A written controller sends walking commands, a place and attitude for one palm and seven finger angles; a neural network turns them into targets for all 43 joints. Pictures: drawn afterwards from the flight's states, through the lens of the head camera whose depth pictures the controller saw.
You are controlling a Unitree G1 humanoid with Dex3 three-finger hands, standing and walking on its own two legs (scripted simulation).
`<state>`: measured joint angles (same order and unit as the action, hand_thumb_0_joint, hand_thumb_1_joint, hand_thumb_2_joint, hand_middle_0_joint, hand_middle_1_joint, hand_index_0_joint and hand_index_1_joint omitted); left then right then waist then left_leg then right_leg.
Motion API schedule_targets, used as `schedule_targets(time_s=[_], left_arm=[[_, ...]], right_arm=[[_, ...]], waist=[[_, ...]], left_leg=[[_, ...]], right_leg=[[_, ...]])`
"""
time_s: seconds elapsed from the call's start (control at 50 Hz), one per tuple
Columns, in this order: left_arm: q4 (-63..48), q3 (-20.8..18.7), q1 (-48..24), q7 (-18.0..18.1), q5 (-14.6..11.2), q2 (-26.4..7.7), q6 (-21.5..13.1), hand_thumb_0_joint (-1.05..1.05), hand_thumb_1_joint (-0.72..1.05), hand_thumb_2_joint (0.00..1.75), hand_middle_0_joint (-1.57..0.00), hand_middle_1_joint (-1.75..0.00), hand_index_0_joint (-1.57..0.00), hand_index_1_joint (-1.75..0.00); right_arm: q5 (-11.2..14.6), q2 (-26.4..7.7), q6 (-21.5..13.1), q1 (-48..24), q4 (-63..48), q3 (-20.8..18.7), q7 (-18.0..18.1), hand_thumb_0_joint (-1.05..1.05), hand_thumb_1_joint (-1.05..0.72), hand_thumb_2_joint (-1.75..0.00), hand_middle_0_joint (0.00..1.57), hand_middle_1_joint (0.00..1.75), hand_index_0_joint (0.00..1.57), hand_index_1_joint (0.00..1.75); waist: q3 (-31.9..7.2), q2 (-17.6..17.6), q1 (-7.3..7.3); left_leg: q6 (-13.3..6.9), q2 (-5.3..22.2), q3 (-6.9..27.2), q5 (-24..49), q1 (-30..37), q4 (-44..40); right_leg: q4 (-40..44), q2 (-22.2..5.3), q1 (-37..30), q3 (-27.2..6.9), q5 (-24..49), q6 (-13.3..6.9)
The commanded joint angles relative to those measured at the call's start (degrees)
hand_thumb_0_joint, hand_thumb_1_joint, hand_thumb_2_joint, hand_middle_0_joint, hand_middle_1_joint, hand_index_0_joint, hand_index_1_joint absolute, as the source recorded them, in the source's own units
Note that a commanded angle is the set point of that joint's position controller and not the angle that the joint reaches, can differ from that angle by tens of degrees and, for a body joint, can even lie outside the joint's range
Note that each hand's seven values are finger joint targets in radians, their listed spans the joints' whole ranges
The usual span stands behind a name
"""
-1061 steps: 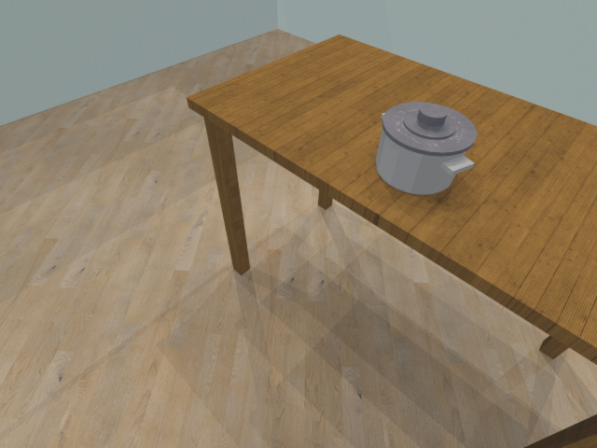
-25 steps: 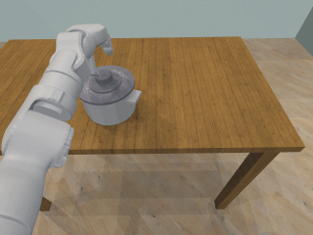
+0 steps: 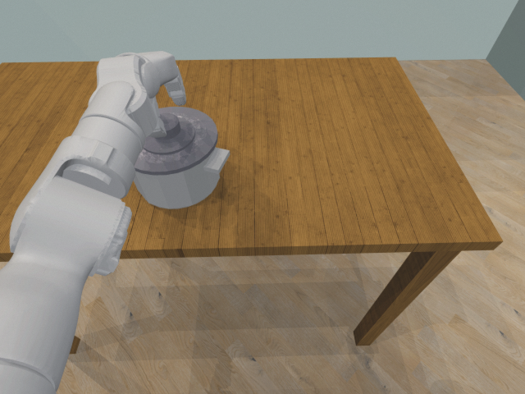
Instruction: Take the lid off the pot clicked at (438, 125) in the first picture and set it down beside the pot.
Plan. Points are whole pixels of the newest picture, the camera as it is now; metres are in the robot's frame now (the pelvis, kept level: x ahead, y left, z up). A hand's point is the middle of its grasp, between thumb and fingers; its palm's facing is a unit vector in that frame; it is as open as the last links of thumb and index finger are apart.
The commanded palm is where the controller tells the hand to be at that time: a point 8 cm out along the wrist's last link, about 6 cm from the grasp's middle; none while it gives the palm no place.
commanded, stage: lower the open fingers around the knob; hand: left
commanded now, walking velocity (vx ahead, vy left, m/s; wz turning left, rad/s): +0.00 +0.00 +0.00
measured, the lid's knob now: (164, 126) +0.53 +0.13 +0.13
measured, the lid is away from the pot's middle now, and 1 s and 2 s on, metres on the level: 0.00 0.00 0.01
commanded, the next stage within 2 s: close the fingers and squeeze the knob in 0.70 s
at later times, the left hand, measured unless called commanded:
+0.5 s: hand (155, 124) +0.50 +0.14 +0.15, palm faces -0.39 -0.05 -0.92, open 10.2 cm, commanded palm +0.50 +0.13 +0.20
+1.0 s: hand (158, 124) +0.51 +0.14 +0.15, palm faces -0.40 -0.05 -0.91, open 10.2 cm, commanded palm +0.51 +0.13 +0.20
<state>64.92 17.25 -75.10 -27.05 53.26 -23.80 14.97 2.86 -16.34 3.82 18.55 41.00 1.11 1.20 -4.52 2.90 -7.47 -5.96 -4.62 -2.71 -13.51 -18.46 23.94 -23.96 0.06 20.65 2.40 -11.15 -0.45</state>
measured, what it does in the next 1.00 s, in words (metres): stands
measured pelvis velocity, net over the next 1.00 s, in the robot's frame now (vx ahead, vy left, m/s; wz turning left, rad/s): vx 0.01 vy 0.01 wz -0.01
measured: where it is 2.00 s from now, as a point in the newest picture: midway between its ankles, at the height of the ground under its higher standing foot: outside the picture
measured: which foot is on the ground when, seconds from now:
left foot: down 0.00-1.00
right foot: down 0.00-1.00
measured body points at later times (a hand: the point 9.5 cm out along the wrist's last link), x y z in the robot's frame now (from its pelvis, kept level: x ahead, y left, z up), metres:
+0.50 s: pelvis +0.01 +0.01 +0.00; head +0.05 +0.00 +0.45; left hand +0.52 +0.14 +0.21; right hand +0.02 -0.26 -0.13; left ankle -0.02 +0.05 -0.74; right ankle +0.00 -0.12 -0.74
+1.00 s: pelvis +0.01 +0.01 +0.00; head +0.05 +0.01 +0.44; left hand +0.52 +0.14 +0.20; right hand +0.01 -0.27 -0.13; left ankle -0.02 +0.05 -0.74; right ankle +0.00 -0.12 -0.74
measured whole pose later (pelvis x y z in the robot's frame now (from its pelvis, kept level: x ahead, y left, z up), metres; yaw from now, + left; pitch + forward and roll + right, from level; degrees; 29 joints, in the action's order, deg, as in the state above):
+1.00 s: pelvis +0.01 +0.01 +0.00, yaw -1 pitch +11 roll -1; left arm 68.9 16.5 -73.8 -23.0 54.1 -24.1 11.5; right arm 2.5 -16.4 3.5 21.7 41.9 0.0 1.1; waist -6.0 2.5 -8.8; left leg -6.4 -4.7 -3.4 -15.1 -22.4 26.3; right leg -25.9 0.0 24.6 1.7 -12.2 0.1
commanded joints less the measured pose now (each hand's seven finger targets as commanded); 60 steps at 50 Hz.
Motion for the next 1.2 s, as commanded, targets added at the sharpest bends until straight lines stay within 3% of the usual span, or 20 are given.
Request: schedule_targets(time_s=[0.0, 0.1, 0.16, 0.2, 0.26, 0.3, 0.36, 0.42, 0.56, 0.6, 0.66, 0.7, 0.76, 0.78, 0.8, 0.96, 1.0, 1.06, 1.1, 1.18], left_arm=[[-8.5, -2.3, -31.7, 3.1, 2.2, -12.0, -1.1, 0.0, -0.22, 1.2, -0.79, -0.08, -0.79, -0.08], [-9.8, -3.8, -34.4, 3.7, 1.8, -14.1, -1.8, 0.0, -0.22, 1.2, -0.79, -0.08, -0.79, -0.08], [-13.3, 0.8, -35.4, 4.0, 1.0, -7.4, -3.2, 0.0, -0.22, 1.2, -0.79, -0.08, -0.79, -0.08], [-8.1, -4.2, -30.2, 4.1, 1.6, -12.4, -3.1, 0.0, -0.22, 1.2, -0.79, -0.08, -0.79, -0.08], [-9.3, -0.1, -31.5, 4.3, 0.2, -7.2, -3.2, 0.0, -0.22, 1.2, -0.79, -0.08, -0.79, -0.08], [-11.9, -3.7, -33.7, 4.8, 1.3, -12.2, -4.1, 0.0, -0.22, 1.2, -0.79, -0.08, -0.79, -0.08], [-9.0, -2.0, -29.0, 5.1, 0.5, -9.0, -4.3, 0.0, -0.22, 1.2, -0.79, -0.08, -0.79, -0.08], [-6.9, -5.2, -28.3, 5.8, 1.2, -13.6, -4.3, 0.0, -0.22, 1.2, -0.79, -0.08, -0.79, -0.08], [-7.6, -0.1, -29.9, 5.8, 0.0, -6.2, -4.1, 0.0, -0.22, 1.2, -0.79, -0.08, -0.79, -0.08], [-5.1, -2.7, -30.2, 6.0, 1.1, -9.8, -3.6, 0.0, -0.22, 1.2, -0.79, -0.08, -0.79, -0.08], [-5.7, -0.4, -30.7, 5.9, 0.2, -6.6, -3.5, 0.0, -0.22, 1.2, -0.79, -0.08, -0.79, -0.08], [-4.5, -4.2, -30.3, 6.2, 1.3, -11.8, -3.6, 0.0, -0.22, 1.2, -0.79, -0.08, -0.79, -0.08], [-5.7, 0.5, -31.2, 5.8, 0.4, -5.9, -3.8, 0.0, -0.22, 1.2, -0.79, -0.08, -0.79, -0.08], [-5.2, -2.5, -31.0, 6.0, 1.1, -9.3, -3.8, 0.0, -0.22, 1.2, -0.79, -0.08, -0.79, -0.08], [-3.5, -3.0, -30.2, 6.0, 1.3, -10.4, -3.6, 0.0, -0.09, 0.92, -0.47, -0.76, -0.47, -0.76], [-7.3, -1.5, -30.8, 6.0, 0.8, -8.6, -4.0, 0.0, -0.02, 0.94, -0.48, -0.88, -0.48, -0.88], [-5.2, -5.0, -29.3, 6.1, 1.5, -13.2, -3.8, 0.0, 0.0, 0.94, -0.49, -0.9, -0.49, -0.9], [-7.4, -0.3, -31.3, 5.8, 0.5, -7.3, -3.8, 0.0, 0.03, 0.94, -0.5, -0.94, -0.5, -0.94], [-6.3, -4.6, -29.9, 6.0, 1.5, -12.8, -3.9, 0.0, 0.05, 0.94, -0.51, -0.96, -0.51, -0.96], [-7.6, -4.7, -29.0, 5.9, 1.4, -12.8, -4.3, 0.0, 0.09, 0.93, -0.53, -0.99, -0.53, -0.99]], right_arm=[[0.0, -8.3, -1.3, 2.3, -5.3, -2.8, 0.7, 0.0, -0.9, -0.9, 0.2, 0.3, 0.2, 0.3], [0.0, -8.7, -1.1, 3.4, -5.0, -3.1, 1.0, 0.0, -0.9, -0.9, 0.2, 0.3, 0.2, 0.3], [-0.1, -8.3, -1.8, 3.9, -5.3, -3.8, 0.7, 0.0, -0.9, -0.9, 0.2, 0.3, 0.2, 0.3], [-0.5, -8.6, -1.6, 5.3, -4.3, -3.8, 0.6, 0.0, -0.9, -0.9, 0.2, 0.3, 0.2, 0.3], [-0.2, -8.8, -1.4, 4.9, -4.3, -4.0, 0.5, 0.0, -0.9, -0.9, 0.2, 0.3, 0.2, 0.3], [-0.5, -8.6, -1.6, 5.3, -4.2, -3.9, 0.4, 0.0, -0.9, -0.9, 0.2, 0.3, 0.2, 0.3], [-0.5, -8.7, -1.5, 6.1, -3.9, -4.3, 0.4, 0.0, -0.9, -0.9, 0.2, 0.3, 0.2, 0.3], [-0.4, -8.8, -1.5, 5.8, -3.8, -3.8, 0.5, 0.0, -0.9, -0.9, 0.2, 0.3, 0.2, 0.3], [-0.2, -9.0, -0.9, 6.1, -3.4, -4.2, 0.2, 0.0, -0.9, -0.9, 0.2, 0.3, 0.2, 0.3], [-0.3, -8.9, -0.9, 6.7, -2.8, -4.0, 0.3, 0.0, -0.9, -0.9, 0.2, 0.3, 0.2, 0.3], [-0.4, -9.1, -1.2, 6.7, -3.1, -4.1, 0.5, 0.0, -0.9, -0.9, 0.2, 0.3, 0.2, 0.3], [-0.5, -9.1, -1.3, 7.1, -2.9, -3.9, 0.6, 0.0, -0.9, -0.9, 0.2, 0.3, 0.2, 0.3], [-0.1, -9.1, -1.3, 6.8, -3.1, -4.1, 0.5, 0.0, -0.9, -0.9, 0.2, 0.3, 0.2, 0.3], [-0.5, -9.0, -1.4, 7.0, -2.8, -4.1, 0.5, 0.0, -0.9, -0.9, 0.2, 0.3, 0.2, 0.3], [-0.4, -9.1, -1.4, 7.3, -2.7, -3.9, 0.6, 0.0, -0.9, -0.9, 0.2, 0.3, 0.2, 0.3], [-0.3, -8.9, -1.5, 7.2, -3.5, -4.1, 0.5, 0.0, -0.9, -0.9, 0.2, 0.3, 0.2, 0.3], [-0.3, -9.1, -1.5, 7.4, -3.2, -3.9, 0.7, 0.0, -0.9, -0.9, 0.2, 0.3, 0.2, 0.3], [-0.1, -8.9, -1.5, 6.7, -3.5, -4.1, 0.7, 0.0, -0.9, -0.9, 0.2, 0.3, 0.2, 0.3], [-0.5, -8.8, -1.7, 7.1, -3.4, -4.0, 0.8, 0.0, -0.9, -0.9, 0.2, 0.3, 0.2, 0.3], [-0.5, -8.6, -1.7, 6.7, -3.6, -4.0, 0.6, 0.0, -0.9, -0.9, 0.2, 0.3, 0.2, 0.3]], waist=[[-20.7, -3.7, -0.96], [-21.7, -4.1, -1.49], [-23.4, 1.3, -2.06], [-23.0, -2.9, -1.27], [-21.1, -1.3, -2.03], [-24.4, -1.6, -1.5], [-22.6, -0.9, -1.74], [-21.9, -3.9, -1.09], [-21.0, -1.6, -2.54], [-21.3, -2.9, -2.34], [-21.1, -2.1, -2.86], [-22.5, -3.8, -2.17], [-21.3, -2.3, -2.89], [-22.0, -2.9, -2.23], [-21.4, -3.2, -2.39], [-22.9, -0.4, -2.29], [-22.6, -3.6, -1.82], [-21.9, -1.1, -2.69], [-23.5, -1.9, -1.75], [-24.2, -2.4, -1.33]], left_leg=[[1.7, 1.9, 5.5, 18.3, 11.0, 0.1], [1.8, 2.2, 5.4, 18.1, 10.9, 0.1], [2.9, 3.1, 7.2, 25.9, 17.1, 1.5], [2.6, 3.0, 6.9, 25.3, 15.8, 1.7], [2.8, 3.0, 6.5, 24.6, 14.6, 1.5], [2.9, 3.2, 7.0, 26.7, 16.3, 1.8], [3.3, 3.4, 6.9, 29.7, 16.6, 2.4], [2.7, 3.2, 6.2, 25.2, 13.1, 1.6], [3.4, 3.9, 7.3, 27.2, 15.4, 2.3], [3.4, 3.7, 7.4, 25.3, 14.8, 2.3], [3.3, 3.5, 7.2, 25.2, 14.6, 2.5], [3.1, 3.3, 6.8, 23.6, 13.6, 2.3], [3.4, 3.6, 7.3, 25.5, 14.3, 2.5], [3.3, 3.6, 7.5, 24.9, 14.3, 2.7], [3.1, 3.3, 6.9, 24.4, 13.4, 2.6], [3.5, 3.6, 7.2, 28.7, 15.1, 3.0], [2.8, 3.3, 6.4, 25.0, 13.2, 2.6], [2.8, 3.3, 6.6, 25.9, 14.1, 2.7], [2.6, 3.1, 6.3, 26.1, 14.1, 2.9], [2.6, 3.2, 6.5, 28.1, 14.1, 3.2]], right_leg=[[0.2, 1.2, -5.2, -2.0, 16.5, -2.4], [0.2, 1.2, -5.2, -1.9, 16.7, -2.3], [0.1, 1.4, -0.1, -1.3, 15.8, -2.6], [-0.1, 1.9, -0.9, -1.3, 15.6, -2.3], [0.0, 1.6, 0.6, -0.9, 15.5, -2.4], [-0.5, 1.7, -0.8, -1.5, 16.3, -2.4], [-0.2, 1.9, 0.9, -1.0, 16.8, -2.4], [-0.6, 1.9, -1.3, -1.3, 16.3, -2.2], [-0.9, 1.9, 3.8, -0.6, 14.2, -2.3], [-1.2, 2.2, 3.6, -0.8, 13.2, -2.2], [-1.0, 2.0, 4.0, -0.7, 13.7, -2.3], [-1.2, 2.1, 1.7, -1.1, 13.9, -2.2], [-1.2, 1.9, 3.9, -0.7, 13.8, -2.3], [-1.5, 2.1, 3.3, -0.9, 13.4, -2.2], [-1.3, 2.2, 2.7, -1.1, 14.0, -2.2], [-1.2, 2.0, 2.2, -0.9, 16.1, -2.4], [-1.1, 2.2, 0.3, -1.3, 15.6, -2.1], [-0.8, 1.9, 2.1, -1.2, 15.8, -2.3], [-1.1, 2.1, 0.2, -1.6, 16.4, -2.2], [-1.3, 2.0, -1.0, -1.6, 18.0, -2.1]])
